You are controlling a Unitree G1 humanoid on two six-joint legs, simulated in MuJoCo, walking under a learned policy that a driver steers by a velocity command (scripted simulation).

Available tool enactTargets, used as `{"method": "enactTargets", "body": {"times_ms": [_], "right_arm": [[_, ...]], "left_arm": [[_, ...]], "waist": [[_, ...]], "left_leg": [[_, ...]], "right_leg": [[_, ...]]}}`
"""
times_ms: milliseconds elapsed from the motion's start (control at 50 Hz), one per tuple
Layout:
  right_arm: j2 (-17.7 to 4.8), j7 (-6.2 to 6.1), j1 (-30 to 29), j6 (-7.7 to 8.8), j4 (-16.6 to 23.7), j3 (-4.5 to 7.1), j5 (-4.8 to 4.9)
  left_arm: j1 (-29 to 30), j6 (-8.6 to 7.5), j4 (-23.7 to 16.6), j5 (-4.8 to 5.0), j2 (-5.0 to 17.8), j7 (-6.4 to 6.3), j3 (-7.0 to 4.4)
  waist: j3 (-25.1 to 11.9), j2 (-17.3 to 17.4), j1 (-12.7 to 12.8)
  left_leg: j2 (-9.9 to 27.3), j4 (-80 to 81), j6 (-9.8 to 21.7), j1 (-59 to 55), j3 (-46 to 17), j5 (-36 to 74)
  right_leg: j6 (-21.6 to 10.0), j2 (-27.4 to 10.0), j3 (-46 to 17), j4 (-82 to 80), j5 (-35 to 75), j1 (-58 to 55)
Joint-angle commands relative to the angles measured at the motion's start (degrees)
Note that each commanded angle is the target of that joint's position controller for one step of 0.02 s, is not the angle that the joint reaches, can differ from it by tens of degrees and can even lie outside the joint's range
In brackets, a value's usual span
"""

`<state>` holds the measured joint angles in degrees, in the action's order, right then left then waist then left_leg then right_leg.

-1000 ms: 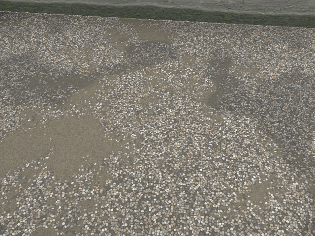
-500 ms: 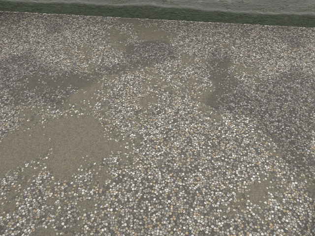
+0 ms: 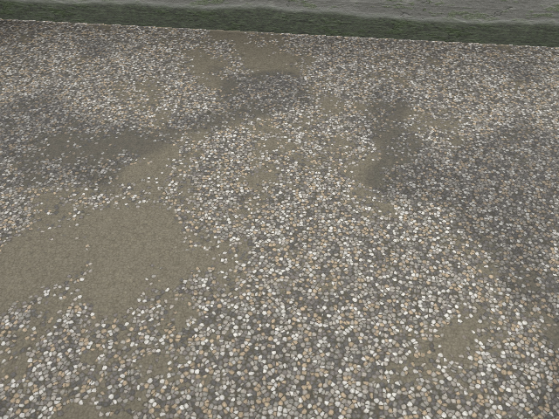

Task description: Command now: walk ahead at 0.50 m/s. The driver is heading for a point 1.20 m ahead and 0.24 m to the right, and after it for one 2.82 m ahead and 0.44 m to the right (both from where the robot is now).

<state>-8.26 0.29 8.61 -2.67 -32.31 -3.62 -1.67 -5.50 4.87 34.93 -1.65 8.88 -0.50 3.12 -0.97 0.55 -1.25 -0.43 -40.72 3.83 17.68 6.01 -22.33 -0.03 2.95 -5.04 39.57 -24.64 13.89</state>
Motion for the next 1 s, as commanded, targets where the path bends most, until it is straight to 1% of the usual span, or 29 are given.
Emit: {"method": "enactTargets", "body": {"times_ms": [20, 40, 80, 100, 120, 140, 160, 180, 200, 220, 240, 260, 280, 300, 320, 340, 360, 380, 420, 480, 540, 620, 720, 740, 760, 780, 820, 900, 1000], "right_arm": [[-3.3, -0.5, -0.8, 1.41, 4.3, 1.04, 0.15], [-3.6, -0.74, -2.9, 1.21, 4.7, 1.06, 0.68], [-3.8, -0.85, -4.3, 0.74, 5.3, 1.06, 0.85], [-3.4, -0.01, -7.1, 0.8, 6.4, 0.89, 0.33], [-3.0, 0.28, -5.2, 1.05, 5.9, 0.92, -0.43], [-3.2, -0.45, -1.1, 1.19, 4.5, 0.98, 0.11], [-3.6, -0.69, -2.8, 1.08, 4.8, 1.03, 0.58], [-3.7, -0.82, -3.6, 0.97, 5.1, 1.06, 0.71], [-3.5, -0.03, -7.0, 1.03, 6.3, 0.97, 0.23], [-3.2, 0.22, -5.1, 1.15, 5.8, 1.0, -0.4], [-3.3, -0.5, -1.2, 1.17, 4.5, 1.0, 0.16], [-3.5, -0.73, -2.2, 1.04, 4.6, 0.96, 0.56], [-3.4, -0.02, -5.8, 1.13, 5.7, 0.84, 0.04], [-2.9, 0.24, -3.9, 1.27, 5.1, 0.74, -0.52], [-2.4, -0.43, 0.5, 1.2, 3.3, 0.38, 0.2], [-2.8, 0.11, -4.6, 1.19, 4.9, 0.36, -0.12], [-1.8, 0.31, -3.3, 1.38, 4.3, 0.06, -0.67], [-1.6, 0.44, -2.6, 1.5, 3.7, -0.08, -0.7], [-2.2, 0.5, -1.4, 1.71, 2.7, 0.02, -0.68], [-3.3, 0.64, 0.0, 2.01, 1.2, 0.53, -0.27], [-3.8, 0.85, 0.6, 2.13, 0.2, 0.96, 0.16], [-4.0, 0.98, 0.7, 1.96, -0.4, 1.42, 0.51], [-4.6, 0.96, 1.0, 1.44, -0.7, 1.92, 0.59], [-5.8, -0.09, 1.3, 1.06, -0.9, 2.3, 1.54], [-5.8, -0.63, 1.0, 0.76, -0.7, 2.3, 1.52], [-5.7, -0.89, 0.8, 0.51, -0.5, 2.33, 1.39], [-5.8, -1.05, 0.9, 0.08, -0.2, 2.42, 1.18], [-6.3, -1.19, 1.2, -0.59, 0.4, 2.75, 0.85], [-6.5, -1.29, 0.9, -1.08, 1.2, 3.0, 0.64]], "left_arm": [[2.8, -1.36, -4.1, 0.21, 3.8, -0.4, -1.27], [4.2, -1.48, -4.5, 0.23, 3.2, -0.36, -1.0], [5.1, -1.42, -4.6, 0.14, 3.1, -0.21, -0.94], [7.6, -0.85, -6.2, 0.12, 4.0, -0.03, -0.95], [6.5, -0.69, -5.8, -0.13, 4.5, 0.0, -1.22], [3.0, -1.25, -4.1, 0.15, 3.8, -0.27, -1.23], [4.0, -1.41, -4.5, 0.17, 3.3, -0.27, -0.99], [4.5, -1.5, -4.5, 0.12, 3.2, -0.26, -0.93], [7.6, -0.99, -6.2, 0.07, 4.1, -0.1, -0.97], [6.6, -0.77, -5.9, -0.1, 4.6, -0.09, -1.26], [3.2, -1.24, -4.2, 0.19, 3.8, -0.32, -1.21], [3.4, -1.34, -4.2, 0.15, 3.3, -0.28, -0.96], [6.5, -0.87, -5.8, -0.08, 3.8, -0.08, -0.89], [5.5, -0.69, -5.3, -0.26, 4.1, -0.06, -1.07], [1.4, -0.96, -2.8, 0.16, 3.2, -0.21, -0.95], [6.1, -0.55, -5.3, 0.06, 3.4, 0.04, -0.7], [5.8, -0.45, -4.7, -0.25, 2.8, 0.07, -0.46], [5.7, -0.39, -4.4, -0.3, 2.7, 0.07, -0.38], [5.1, -0.29, -3.4, -0.35, 3.1, 0.05, -0.46], [3.7, -0.19, -2.0, -0.25, 4.1, 0.06, -0.99], [2.7, -0.13, -1.0, 0.05, 4.2, 0.19, -1.31], [2.4, -0.12, -0.6, 0.36, 4.2, 0.23, -1.6], [2.1, -0.07, -0.6, 0.44, 4.6, 0.13, -1.84], [1.9, -0.43, 0.1, 0.8, 4.8, -0.39, -1.98], [1.4, -0.6, 0.0, 0.71, 4.5, -0.59, -1.89], [1.2, -0.68, 0.1, 0.68, 4.5, -0.68, -1.84], [1.2, -0.7, 0.0, 0.59, 4.7, -0.74, -1.89], [0.7, -0.72, -0.4, 0.33, 5.3, -0.74, -2.0], [0.6, -0.69, -0.8, 0.11, 5.6, -0.55, -2.07]], "waist": [[-9.1, -0.6, 0.0], [-4.8, -0.1, 0.4], [-1.8, 0.5, 0.5], [0.9, 0.7, -0.1], [-2.9, 0.2, -0.6], [-8.0, -0.3, 0.0], [-4.2, 0.2, 0.4], [-3.0, 0.3, 0.5], [0.2, 0.4, -0.2], [-3.0, -0.1, -0.6], [-7.7, -0.4, 0.0], [-4.3, 0.1, 0.4], [-0.1, 0.4, -0.1], [-3.2, -0.2, -0.5], [-6.9, -1.2, 0.2], [1.3, -0.2, -0.1], [-2.2, -0.3, -0.4], [-2.3, -0.7, -0.5], [-2.2, -0.8, -0.4], [-2.8, -0.4, 0.0], [-3.6, 0.2, 0.2], [-4.4, 0.3, 0.3], [-4.7, 0.1, 0.1], [-4.9, -0.1, 0.4], [-4.7, -0.1, 0.7], [-4.3, 0.0, 0.7], [-3.6, 0.3, 0.5], [-3.5, 0.5, 0.1], [-3.0, 0.3, 0.0]], "left_leg": [[4.8, 8.1, 0.2, -4.3, -6.2, 12.1], [5.0, 9.4, 0.4, -2.3, -6.8, 10.3], [5.3, 10.4, 0.6, -0.7, -7.4, 9.2], [4.8, 6.8, 0.2, 0.3, -5.2, 20.0], [4.6, 5.7, 0.1, -1.8, -4.7, 21.7], [4.9, 8.4, 0.3, -3.7, -6.2, 11.7], [5.0, 9.5, 0.4, -1.9, -6.7, 10.0], [5.1, 10.0, 0.5, -1.4, -7.1, 9.3], [4.7, 6.5, 0.2, -0.4, -5.1, 20.3], [4.6, 5.6, 0.0, -2.1, -4.6, 21.9], [4.9, 8.3, 0.2, -3.5, -6.1, 11.9], [5.1, 9.8, 0.4, -2.0, -6.9, 9.6], [4.9, 7.1, 0.3, -0.8, -5.4, 19.6], [5.1, 7.0, 0.3, -2.9, -5.4, 20.4], [5.7, 11.0, 0.3, -3.4, -7.0, 8.8], [5.1, 9.6, 0.1, -0.7, -5.7, 17.7], [5.8, 10.9, -0.1, -3.4, -6.3, 18.5], [6.1, 12.2, -0.2, -4.0, -6.6, 18.9], [6.6, 15.0, -0.1, -5.3, -7.3, 20.1], [6.8, 17.7, 0.3, -7.6, -8.0, 22.9], [6.9, 19.6, 0.7, -9.6, -8.3, 24.9], [7.0, 20.5, 1.2, -11.4, -8.4, 26.9], [7.2, 20.2, 1.7, -12.5, -8.4, 28.3], [6.7, 19.4, 1.5, -11.5, -9.3, 26.1], [6.8, 19.2, 1.8, -11.3, -9.3, 25.9], [6.8, 19.0, 2.0, -11.0, -9.3, 25.4], [6.8, 18.3, 2.3, -10.3, -9.2, 25.3], [7.0, 16.5, 3.0, -9.7, -9.4, 25.8], [7.0, 15.7, 3.2, -7.6, -9.6, 22.2]], "right_leg": [[-1.2, -1.4, -1.8, -4.2, 11.2, -2.5], [-1.1, -1.1, -1.5, -4.7, 9.6, -0.8], [-1.1, -0.9, -1.4, -4.8, 8.8, 0.3], [-1.0, -1.8, -2.1, -4.1, 19.7, 2.8], [-1.2, -2.3, -2.7, -3.7, 21.6, 1.6], [-1.2, -1.4, -1.8, -4.2, 11.1, -2.1], [-1.1, -1.0, -1.5, -4.7, 9.7, -0.6], [-1.2, -1.0, -1.6, -4.9, 9.2, -0.1], [-1.1, -2.0, -2.3, -4.2, 20.2, 2.6], [-1.3, -2.3, -2.7, -3.7, 21.7, 1.5], [-1.3, -1.4, -1.8, -4.1, 11.2, -1.9], [-1.2, -1.1, -1.8, -5.2, 9.0, -0.7], [-1.2, -2.1, -2.9, -5.1, 19.0, 2.5], [-1.5, -2.6, -3.6, -5.3, 19.5, 1.4], [-1.3, -2.0, -3.4, -7.8, 7.8, -3.0], [-1.2, -2.7, -4.1, -7.9, 17.7, 2.3], [-1.1, -3.6, -5.0, -9.5, 18.4, 0.7], [-0.9, -3.8, -5.4, -11.1, 18.5, -0.2], [-0.6, -4.4, -6.0, -13.9, 19.1, -1.8], [-0.6, -4.9, -6.1, -16.6, 19.8, -4.4], [-0.6, -5.3, -5.7, -18.2, 20.0, -5.7], [-0.4, -5.6, -5.1, -18.8, 19.9, -5.5], [-0.3, -5.6, -4.5, -18.5, 19.3, -4.0], [0.0, -4.1, -3.3, -16.2, 16.1, -4.6], [0.1, -4.2, -3.2, -15.9, 15.3, -3.6], [0.1, -4.2, -3.1, -15.5, 14.8, -2.6], [0.0, -4.0, -3.0, -14.5, 14.3, -1.2], [-0.3, -3.5, -2.6, -12.5, 13.2, 1.0], [-0.6, -3.2, -2.6, -11.3, 11.9, 2.1]]}}
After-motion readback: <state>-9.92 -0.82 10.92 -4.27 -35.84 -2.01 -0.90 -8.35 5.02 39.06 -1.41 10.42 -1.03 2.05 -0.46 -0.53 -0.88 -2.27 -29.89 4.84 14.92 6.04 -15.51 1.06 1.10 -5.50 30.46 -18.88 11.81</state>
